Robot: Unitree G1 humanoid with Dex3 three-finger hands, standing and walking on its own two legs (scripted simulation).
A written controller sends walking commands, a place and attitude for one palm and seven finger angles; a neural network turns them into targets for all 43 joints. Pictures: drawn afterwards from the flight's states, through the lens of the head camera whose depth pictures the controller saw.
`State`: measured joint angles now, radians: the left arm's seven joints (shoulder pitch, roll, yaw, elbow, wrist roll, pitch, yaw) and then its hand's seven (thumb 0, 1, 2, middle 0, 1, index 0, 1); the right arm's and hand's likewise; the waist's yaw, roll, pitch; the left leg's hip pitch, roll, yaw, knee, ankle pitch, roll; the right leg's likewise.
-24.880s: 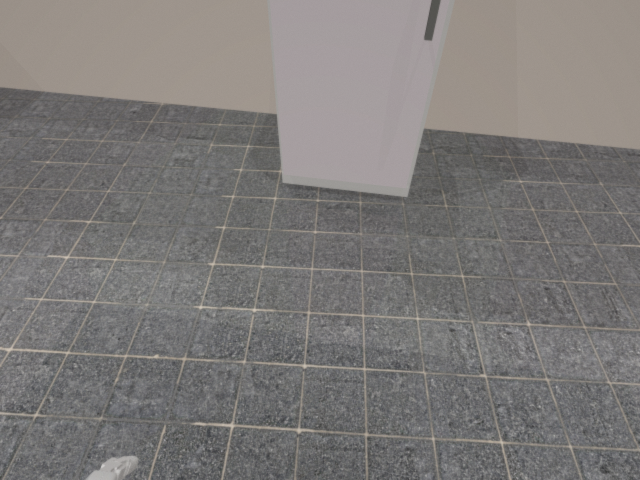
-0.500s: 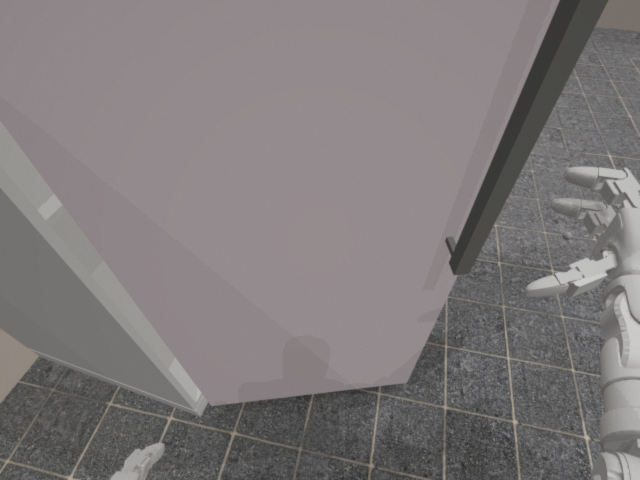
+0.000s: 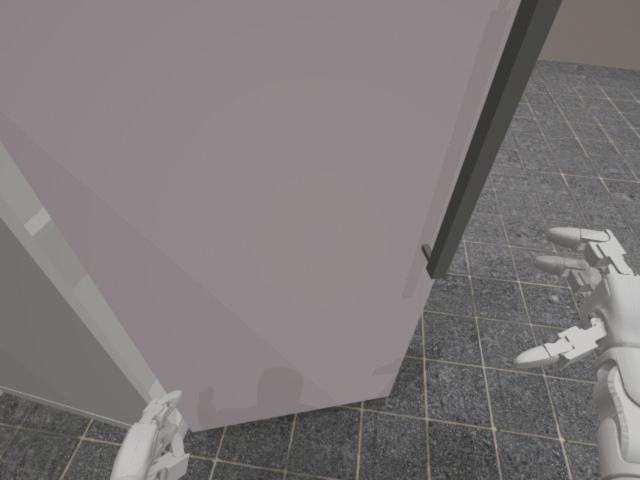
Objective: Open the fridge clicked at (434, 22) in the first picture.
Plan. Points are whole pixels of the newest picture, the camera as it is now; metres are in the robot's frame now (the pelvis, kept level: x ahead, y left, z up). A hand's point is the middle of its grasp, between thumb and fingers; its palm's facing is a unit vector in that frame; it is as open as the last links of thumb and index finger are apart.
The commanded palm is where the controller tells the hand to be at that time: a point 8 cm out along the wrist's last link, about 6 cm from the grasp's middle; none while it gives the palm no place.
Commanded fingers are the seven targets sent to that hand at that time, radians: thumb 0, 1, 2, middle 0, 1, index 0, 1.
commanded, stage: slip the hand off the handle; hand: right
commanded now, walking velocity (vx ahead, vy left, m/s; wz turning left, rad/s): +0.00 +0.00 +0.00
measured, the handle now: (474, 142) +0.46 -0.16 +0.22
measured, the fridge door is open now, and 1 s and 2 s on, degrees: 65 65 65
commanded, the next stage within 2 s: draw the hand back to the body in 0.14 s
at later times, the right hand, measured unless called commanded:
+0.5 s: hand (573, 314) +0.27 -0.25 +0.14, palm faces +0.09 +1.00 -0.03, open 14.7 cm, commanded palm +0.23 -0.29 +0.14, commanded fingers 0.00 0.55 -0.20 0.25 1.15 0.25 1.15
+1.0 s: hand (626, 352) +0.23 -0.27 +0.15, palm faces +0.44 +0.85 -0.28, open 13.3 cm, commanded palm +0.18 -0.30 +0.17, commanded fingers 0.00 -0.10 -0.51 0.23 0.77 0.23 0.77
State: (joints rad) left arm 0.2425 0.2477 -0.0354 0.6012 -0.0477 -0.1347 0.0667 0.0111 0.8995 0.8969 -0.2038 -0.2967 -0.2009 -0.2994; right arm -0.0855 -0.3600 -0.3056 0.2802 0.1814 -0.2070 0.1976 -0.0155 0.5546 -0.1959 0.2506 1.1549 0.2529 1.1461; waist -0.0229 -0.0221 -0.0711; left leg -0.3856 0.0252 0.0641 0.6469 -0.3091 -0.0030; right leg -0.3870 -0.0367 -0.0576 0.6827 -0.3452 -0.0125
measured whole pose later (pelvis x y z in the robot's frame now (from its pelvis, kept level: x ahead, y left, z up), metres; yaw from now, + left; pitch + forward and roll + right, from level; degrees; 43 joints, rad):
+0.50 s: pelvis +0.00 +0.01 +0.01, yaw -1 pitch +0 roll +1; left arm 0.26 0.26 -0.06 0.61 -0.07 -0.25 0.12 0.01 0.90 0.90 -0.20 -0.30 -0.20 -0.30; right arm 0.02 -0.38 -0.38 0.15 0.35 0.00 0.36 -0.02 0.55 -0.20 0.25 1.15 0.25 1.15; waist -0.03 -0.04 -0.07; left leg -0.29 0.02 0.08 0.60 -0.30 0.01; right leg -0.29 -0.04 -0.04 0.62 -0.32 0.00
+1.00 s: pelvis +0.00 +0.00 +0.01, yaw -1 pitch -3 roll +1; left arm 0.22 0.24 -0.05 0.66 -0.01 -0.23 0.10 0.01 0.90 0.90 -0.20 -0.30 -0.20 -0.30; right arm 0.26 -0.33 -0.31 -0.19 0.10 -0.05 -0.07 -0.01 0.24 -0.35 0.24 0.97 0.24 0.96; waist -0.07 -0.03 0.00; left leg -0.18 0.03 0.07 0.49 -0.26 -0.01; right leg -0.18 -0.02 -0.05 0.52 -0.28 -0.01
